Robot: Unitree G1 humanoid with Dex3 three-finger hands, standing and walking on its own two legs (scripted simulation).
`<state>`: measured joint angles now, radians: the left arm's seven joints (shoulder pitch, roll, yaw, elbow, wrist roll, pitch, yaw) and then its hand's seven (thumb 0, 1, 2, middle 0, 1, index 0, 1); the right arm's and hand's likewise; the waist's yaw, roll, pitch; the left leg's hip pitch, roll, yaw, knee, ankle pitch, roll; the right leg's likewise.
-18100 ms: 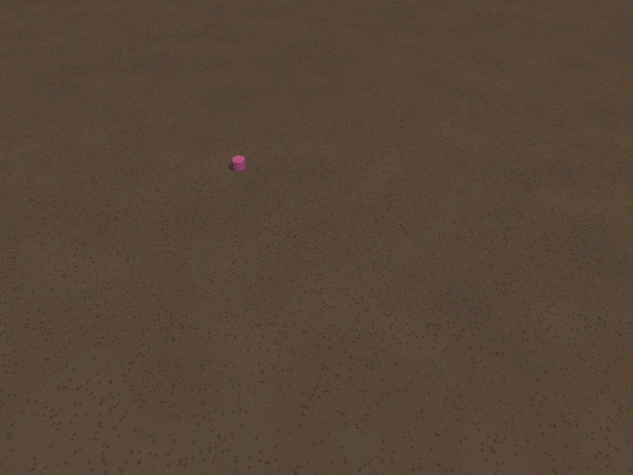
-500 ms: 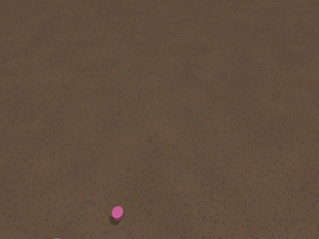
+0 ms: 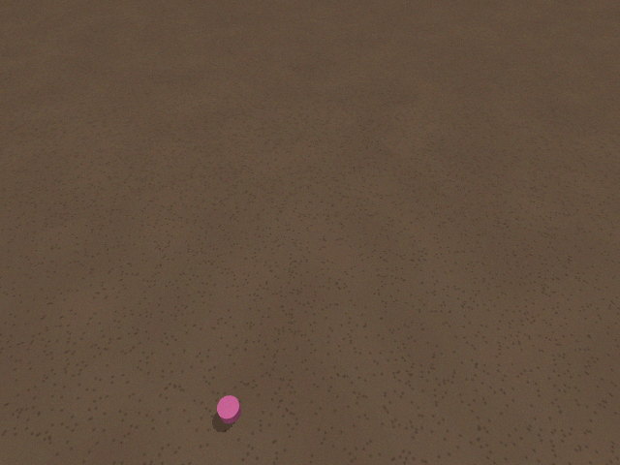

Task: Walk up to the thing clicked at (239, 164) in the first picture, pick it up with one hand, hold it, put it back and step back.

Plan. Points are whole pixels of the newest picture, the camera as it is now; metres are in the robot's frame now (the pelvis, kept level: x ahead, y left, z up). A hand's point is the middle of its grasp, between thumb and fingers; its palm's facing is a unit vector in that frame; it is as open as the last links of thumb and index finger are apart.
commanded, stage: walk up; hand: left
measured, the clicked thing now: (229, 409) +0.43 +0.24 -0.75
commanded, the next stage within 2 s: stand in 0.34 s
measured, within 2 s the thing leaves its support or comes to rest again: neither
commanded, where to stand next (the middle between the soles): +0.06 +0.01 m, yaw +0 degrees
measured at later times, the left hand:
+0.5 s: hand out of the picture +0.09 +0.25 -0.15, palm faces +0.02 -0.94 -0.34, open 7.4 cm
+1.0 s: hand out of the picture +0.09 +0.23 -0.15, palm faces -0.02 -0.94 -0.34, open 7.4 cm
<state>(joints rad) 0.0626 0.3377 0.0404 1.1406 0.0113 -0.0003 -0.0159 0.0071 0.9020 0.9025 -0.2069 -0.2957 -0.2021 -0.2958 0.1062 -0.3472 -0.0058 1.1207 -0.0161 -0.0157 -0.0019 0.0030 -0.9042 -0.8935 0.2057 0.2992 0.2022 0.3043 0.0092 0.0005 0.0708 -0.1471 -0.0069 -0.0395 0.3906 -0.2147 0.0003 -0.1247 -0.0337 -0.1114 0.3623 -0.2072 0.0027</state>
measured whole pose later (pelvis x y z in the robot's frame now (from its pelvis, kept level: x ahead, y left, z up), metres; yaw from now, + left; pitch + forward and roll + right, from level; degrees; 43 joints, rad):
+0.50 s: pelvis +0.00 +0.00 +0.00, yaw +0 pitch -2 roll +0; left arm 0.07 0.34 0.02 1.14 0.01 -0.01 -0.01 0.01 0.90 0.90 -0.21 -0.30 -0.20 -0.30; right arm 0.08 -0.34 0.01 1.11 -0.02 -0.02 0.00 0.00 -0.90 -0.89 0.21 0.30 0.20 0.30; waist 0.01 0.01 0.05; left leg -0.11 -0.01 -0.04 0.33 -0.19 -0.01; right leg -0.10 -0.04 -0.11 0.33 -0.20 0.00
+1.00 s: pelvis +0.01 -0.02 +0.00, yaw -1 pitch -2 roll +0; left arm 0.09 0.33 0.00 1.15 0.00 -0.02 0.00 0.01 0.90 0.90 -0.21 -0.30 -0.20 -0.30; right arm 0.10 -0.35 0.01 1.14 -0.01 -0.01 0.00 0.00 -0.90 -0.89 0.21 0.30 0.20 0.30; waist 0.01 0.02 0.04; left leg -0.09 0.02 -0.03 0.30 -0.18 -0.03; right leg -0.09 -0.01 -0.11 0.31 -0.19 -0.02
